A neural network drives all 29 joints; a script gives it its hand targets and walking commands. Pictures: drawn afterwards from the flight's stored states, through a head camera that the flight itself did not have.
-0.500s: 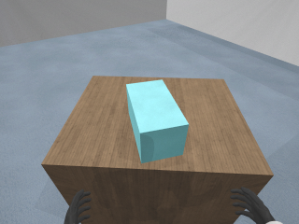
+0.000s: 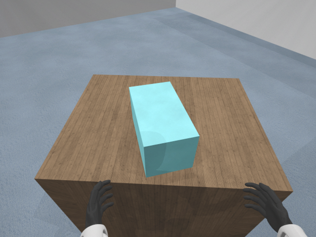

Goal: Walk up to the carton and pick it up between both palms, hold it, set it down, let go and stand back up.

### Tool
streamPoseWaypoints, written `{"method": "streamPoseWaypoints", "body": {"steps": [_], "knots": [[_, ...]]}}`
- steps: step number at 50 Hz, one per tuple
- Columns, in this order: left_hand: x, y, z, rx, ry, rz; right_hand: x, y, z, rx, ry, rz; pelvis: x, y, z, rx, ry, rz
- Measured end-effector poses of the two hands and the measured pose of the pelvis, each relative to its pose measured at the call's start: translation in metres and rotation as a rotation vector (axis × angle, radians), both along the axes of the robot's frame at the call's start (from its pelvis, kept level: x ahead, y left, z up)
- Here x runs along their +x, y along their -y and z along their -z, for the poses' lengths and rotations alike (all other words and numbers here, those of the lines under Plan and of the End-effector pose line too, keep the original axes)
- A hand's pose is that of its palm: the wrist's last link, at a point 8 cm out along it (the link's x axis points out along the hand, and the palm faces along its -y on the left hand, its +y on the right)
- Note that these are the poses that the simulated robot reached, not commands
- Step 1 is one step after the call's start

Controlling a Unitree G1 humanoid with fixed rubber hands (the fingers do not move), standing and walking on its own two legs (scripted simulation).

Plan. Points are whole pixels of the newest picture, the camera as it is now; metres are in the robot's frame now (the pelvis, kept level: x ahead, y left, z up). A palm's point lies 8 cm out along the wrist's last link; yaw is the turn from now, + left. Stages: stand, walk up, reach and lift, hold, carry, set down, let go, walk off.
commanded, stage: reach and lift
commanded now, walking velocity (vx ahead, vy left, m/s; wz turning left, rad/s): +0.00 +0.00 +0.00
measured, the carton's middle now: (159, 125) +0.52 +0.00 -0.02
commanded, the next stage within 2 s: none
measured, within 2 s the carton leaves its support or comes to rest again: neither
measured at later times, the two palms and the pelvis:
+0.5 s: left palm (109, 184) +0.25 +0.12 +0.05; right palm (274, 199) +0.23 -0.27 +0.01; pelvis +0.00 -0.01 +0.00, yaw +0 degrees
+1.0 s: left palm (115, 169) +0.28 +0.11 +0.07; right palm (259, 166) +0.30 -0.25 +0.05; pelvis +0.00 -0.01 +0.00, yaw +0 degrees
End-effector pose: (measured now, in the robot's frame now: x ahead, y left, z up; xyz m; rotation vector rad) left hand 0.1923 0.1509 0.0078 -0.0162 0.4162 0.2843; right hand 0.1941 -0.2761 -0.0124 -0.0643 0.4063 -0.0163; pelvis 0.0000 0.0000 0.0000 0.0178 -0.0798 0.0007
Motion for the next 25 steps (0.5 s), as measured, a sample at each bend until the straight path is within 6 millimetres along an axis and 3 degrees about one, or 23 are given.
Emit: {"method": "streamPoseWaypoints", "body": {"steps": [13, 19, 25], "knots": [[-0.001, 0.010, -0.009, 0.009, 0.035, -0.026, -0.001, 0.005, -0.006, 0.016, 0.059, -0.001, -0.003, 0.007, 0.000, 0.001, 0.002, 0.005], [0.028, 0.017, -0.028, 0.006, 0.088, -0.017, 0.007, 0.002, -0.011, 0.022, 0.061, -0.005, -0.003, 0.007, 0.000, 0.001, 0.002, 0.005], [0.061, 0.028, -0.045, -0.010, 0.119, 0.028, 0.031, -0.003, -0.027, 0.003, 0.079, -0.010, 0.001, 0.009, 0.000, 0.003, -0.006, 0.006]]}}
